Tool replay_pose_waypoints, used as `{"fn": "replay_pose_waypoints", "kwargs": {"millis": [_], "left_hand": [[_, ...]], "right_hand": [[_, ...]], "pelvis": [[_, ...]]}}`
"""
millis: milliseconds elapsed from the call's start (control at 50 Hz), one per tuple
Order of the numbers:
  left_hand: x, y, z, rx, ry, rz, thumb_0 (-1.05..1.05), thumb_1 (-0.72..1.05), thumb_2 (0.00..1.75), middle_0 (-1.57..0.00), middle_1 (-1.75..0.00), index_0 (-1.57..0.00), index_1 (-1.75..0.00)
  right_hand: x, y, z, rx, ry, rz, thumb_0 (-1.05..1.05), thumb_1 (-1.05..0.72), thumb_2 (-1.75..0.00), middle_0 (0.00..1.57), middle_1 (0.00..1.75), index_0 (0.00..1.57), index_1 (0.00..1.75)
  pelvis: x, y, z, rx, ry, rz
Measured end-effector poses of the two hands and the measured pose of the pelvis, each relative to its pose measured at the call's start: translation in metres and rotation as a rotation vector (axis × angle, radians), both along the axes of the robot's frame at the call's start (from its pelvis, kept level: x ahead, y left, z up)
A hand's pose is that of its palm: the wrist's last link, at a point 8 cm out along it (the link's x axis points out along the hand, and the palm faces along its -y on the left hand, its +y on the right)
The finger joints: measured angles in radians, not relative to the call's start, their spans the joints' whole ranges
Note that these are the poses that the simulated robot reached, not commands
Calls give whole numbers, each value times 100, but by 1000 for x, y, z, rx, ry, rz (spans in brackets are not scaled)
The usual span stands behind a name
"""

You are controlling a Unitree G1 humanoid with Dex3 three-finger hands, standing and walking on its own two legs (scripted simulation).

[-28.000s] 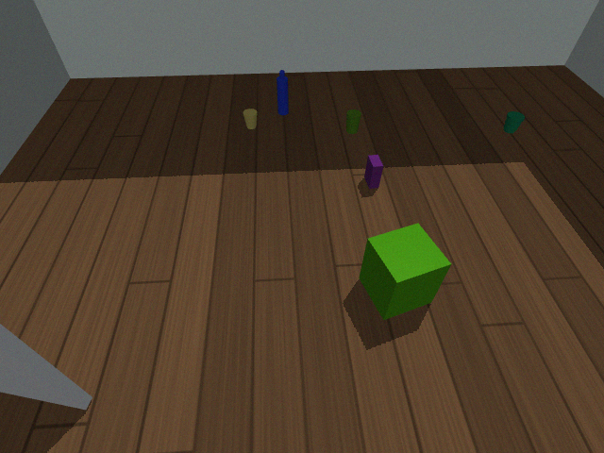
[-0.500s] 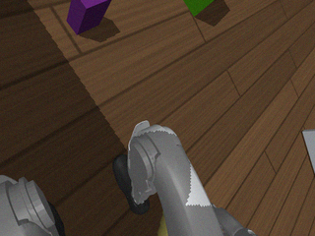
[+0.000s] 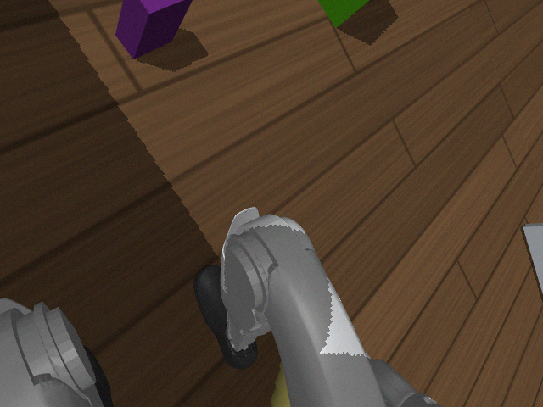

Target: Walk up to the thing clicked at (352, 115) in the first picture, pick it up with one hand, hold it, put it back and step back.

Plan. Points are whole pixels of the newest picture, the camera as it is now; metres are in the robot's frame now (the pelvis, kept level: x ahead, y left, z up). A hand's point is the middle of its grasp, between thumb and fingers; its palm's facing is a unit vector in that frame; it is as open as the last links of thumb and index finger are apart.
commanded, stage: close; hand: left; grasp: from above
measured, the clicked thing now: out of the picture +0.50 +0.36 -0.25
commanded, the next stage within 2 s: settle in 0.36 s
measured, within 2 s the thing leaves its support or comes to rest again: neither
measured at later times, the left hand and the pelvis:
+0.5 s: hand out of the picture +0.48 +0.39 -0.21, palm faces -0.43 -0.11 -0.89, open 10.9 cm; pelvis +0.00 +0.00 +0.00, yaw +0 degrees
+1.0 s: hand out of the picture +0.49 +0.40 -0.16, palm faces -0.40 -0.09 -0.91, open 9.4 cm; pelvis +0.00 +0.00 +0.01, yaw +2 degrees
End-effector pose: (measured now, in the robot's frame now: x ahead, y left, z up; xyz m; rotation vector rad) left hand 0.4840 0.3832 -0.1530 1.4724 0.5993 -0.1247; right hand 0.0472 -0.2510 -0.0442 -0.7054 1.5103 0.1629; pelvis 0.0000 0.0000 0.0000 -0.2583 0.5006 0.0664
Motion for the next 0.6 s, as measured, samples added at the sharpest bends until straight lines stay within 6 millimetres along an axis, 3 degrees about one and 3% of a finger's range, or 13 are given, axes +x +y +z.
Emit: {"fn": "replay_pose_waypoints", "kwargs": {"millis": [600], "left_hand": [[0,5,5,14,6,6,-2,-14,93,-47,-110,-39,-106]], "right_hand": [[0,0,0,-3,-6,1,0,-91,-90,20,30,20,30]], "pelvis": [[0,1,0,0,9,4]]}}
